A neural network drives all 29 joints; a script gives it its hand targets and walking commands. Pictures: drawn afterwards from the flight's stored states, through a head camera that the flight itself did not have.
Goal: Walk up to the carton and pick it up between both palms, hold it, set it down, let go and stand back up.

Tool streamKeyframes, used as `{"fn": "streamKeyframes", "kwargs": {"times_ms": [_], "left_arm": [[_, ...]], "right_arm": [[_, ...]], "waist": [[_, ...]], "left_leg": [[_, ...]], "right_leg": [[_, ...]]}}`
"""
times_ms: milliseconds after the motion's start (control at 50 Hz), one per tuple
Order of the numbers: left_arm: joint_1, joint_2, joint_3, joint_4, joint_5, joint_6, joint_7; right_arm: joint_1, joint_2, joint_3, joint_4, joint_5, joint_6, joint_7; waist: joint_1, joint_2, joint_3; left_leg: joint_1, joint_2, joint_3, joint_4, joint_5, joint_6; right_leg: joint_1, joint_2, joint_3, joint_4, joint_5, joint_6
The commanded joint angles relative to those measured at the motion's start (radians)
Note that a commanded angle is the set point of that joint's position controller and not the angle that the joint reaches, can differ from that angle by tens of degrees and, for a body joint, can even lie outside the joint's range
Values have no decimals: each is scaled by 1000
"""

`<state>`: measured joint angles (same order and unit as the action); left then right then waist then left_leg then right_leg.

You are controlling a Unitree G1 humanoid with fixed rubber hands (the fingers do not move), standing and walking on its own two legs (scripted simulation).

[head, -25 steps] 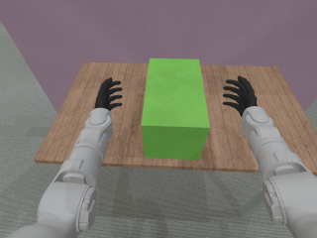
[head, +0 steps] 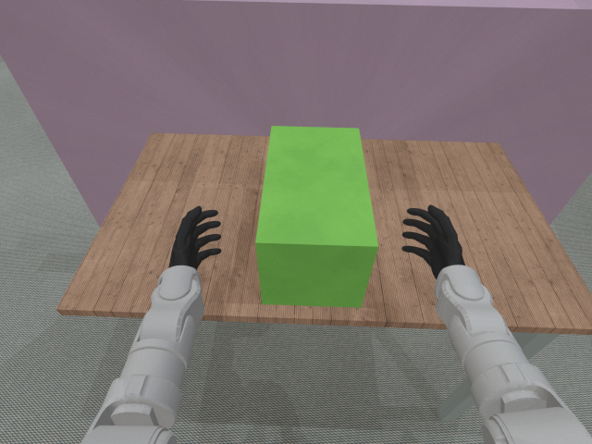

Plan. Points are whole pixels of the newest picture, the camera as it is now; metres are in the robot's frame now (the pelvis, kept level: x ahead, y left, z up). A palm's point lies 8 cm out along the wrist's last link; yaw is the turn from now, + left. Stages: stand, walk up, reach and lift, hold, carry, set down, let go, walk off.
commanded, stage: set down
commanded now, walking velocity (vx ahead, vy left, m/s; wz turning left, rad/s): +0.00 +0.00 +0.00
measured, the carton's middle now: (313, 210) +0.52 +0.01 +0.00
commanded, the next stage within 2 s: let go in 1.40 s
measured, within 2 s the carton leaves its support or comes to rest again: neither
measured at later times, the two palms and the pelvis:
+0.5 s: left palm (172, 332) +0.26 +0.20 +0.01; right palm (456, 338) +0.28 -0.19 +0.01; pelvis +0.01 +0.00 +0.00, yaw -1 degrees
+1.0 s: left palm (155, 362) +0.23 +0.22 -0.02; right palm (463, 380) +0.24 -0.20 -0.02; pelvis +0.03 +0.01 +0.00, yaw -2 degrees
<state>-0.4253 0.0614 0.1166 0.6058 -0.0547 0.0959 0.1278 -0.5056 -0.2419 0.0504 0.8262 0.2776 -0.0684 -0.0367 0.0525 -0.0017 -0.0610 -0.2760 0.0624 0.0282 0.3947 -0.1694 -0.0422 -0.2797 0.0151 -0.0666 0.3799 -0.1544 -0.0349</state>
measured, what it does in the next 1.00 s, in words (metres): stands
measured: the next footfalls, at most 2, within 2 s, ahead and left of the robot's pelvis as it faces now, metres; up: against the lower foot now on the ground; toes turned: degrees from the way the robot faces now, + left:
none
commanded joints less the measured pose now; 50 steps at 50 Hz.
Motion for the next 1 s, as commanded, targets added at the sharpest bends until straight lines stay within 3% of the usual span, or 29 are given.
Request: {"fn": "streamKeyframes", "kwargs": {"times_ms": [0, 80, 180, 240, 300, 320, 360, 380, 400, 480, 560, 680, 700, 720, 740, 760, 900, 920, 940, 980], "left_arm": [[-183, 58, -16, -310, 2, -59, -5], [-39, 27, -39, -357, 7, -72, -5], [57, 35, -59, -409, 1, -94, 5], [87, 49, -60, -443, -6, -120, 16], [147, 45, -68, -425, -13, -147, 30], [142, 54, -80, -426, -21, -158, 29], [224, 42, -83, -406, -14, -176, 30], [170, 60, -81, -416, -18, -184, 30], [249, 38, -85, -399, -9, -192, 31], [265, 54, -90, -391, -17, -218, 24], [263, 66, -102, -370, -29, -222, 24], [375, 67, -100, -381, -3, -199, 16], [347, 83, -92, -423, -13, -202, 18], [384, 74, -95, -372, 2, -185, 14], [371, 98, -87, -416, 2, -180, 10], [413, 84, -87, -390, 10, -162, 7], [483, 123, -87, -478, 10, -145, -8], [507, 115, -96, -402, 19, -126, -19], [532, 125, -81, -441, 19, -124, -25], [558, 135, -71, -415, 30, -109, -46]], "right_arm": [[-201, -118, -48, -267, -14, -72, 3], [-62, -113, -42, -324, -16, -99, 20], [31, -88, -38, -381, -13, -121, 39], [74, -78, -37, -413, -16, -141, 54], [138, -73, -37, -417, -13, -158, 64], [141, -70, -40, -429, -19, -165, 64], [223, -55, -36, -414, -28, -177, 65], [166, -67, -53, -429, -42, -180, 63], [265, -56, -44, -403, -46, -187, 64], [276, -58, -65, -425, -68, -209, 58], [281, -43, -72, -435, -90, -203, 54], [403, -30, -62, -412, -123, -193, 57], [376, -32, -70, -457, -117, -196, 53], [411, -33, -64, -411, -130, -185, 54], [409, -30, -72, -433, -133, -183, 55], [442, -38, -73, -409, -142, -176, 56], [517, -29, -78, -503, -156, -183, 54], [540, -37, -71, -439, -171, -170, 54], [558, -33, -77, -468, -165, -170, 55], [593, -32, -79, -443, -176, -158, 51]], "waist": [[-17, -31, -360], [-18, -40, -297], [-10, -41, -212], [-3, -13, -198], [15, -19, -173], [1, -12, -184], [12, -27, -140], [-1, -17, -158], [6, -13, -128], [4, -32, -120], [-7, -45, -89], [-4, -26, -73], [5, -31, -101], [-3, -16, -69], [-3, -17, -65], [-9, -14, -62], [-4, -18, -80], [-15, -19, -39], [-2, -25, -35], [-4, -35, -4]], "left_leg": [[146, -68, 7, -18, 245, 1], [184, -64, -1, -30, 277, 1], [181, -64, 1, -48, 213, 10], [164, -65, 4, -51, 185, 12], [150, -62, 9, -53, 152, 16], [145, -64, 10, -49, 142, 20], [146, -60, 10, -56, 118, 21], [139, -63, 14, -58, 102, 20], [153, -59, 7, -59, 114, 17], [159, -62, 11, -50, 117, 15], [126, -61, 13, -62, 22, 22], [171, -63, 8, -65, 96, 10], [172, -66, 18, -60, 99, 12], [185, -65, 12, -66, 101, 10], [180, -65, 13, -68, 102, 10], [198, -65, 12, -71, 112, 8], [256, -73, 25, -75, 189, 8], [262, -71, 24, -85, 187, 4], [265, -72, 26, -85, 198, 9], [279, -72, 29, -95, 202, 10]], "right_leg": [[215, 21, 60, -32, 197, 37], [211, 26, 61, -50, 196, 28], [177, 19, 70, -72, 102, 24], [171, 7, 79, -67, 69, 16], [163, 3, 86, -67, 35, 8], [161, 1, 87, -67, 29, 5], [158, 0, 92, -70, 6, 4], [148, -3, 92, -69, -2, 1], [164, -4, 90, -66, 21, -3], [157, -3, 93, -72, 7, -3], [145, -11, 105, -74, -61, -5], [166, -3, 97, -76, 3, -10], [169, -6, 103, -78, 5, -3], [168, -6, 104, -81, 8, -5], [173, -9, 102, -82, 14, -5], [177, -5, 103, -84, 22, -5], [195, -8, 97, -89, 131, 9], [183, -3, 92, -100, 124, 6], [185, -3, 95, -101, 136, 6], [183, -8, 95, -106, 148, 12]]}}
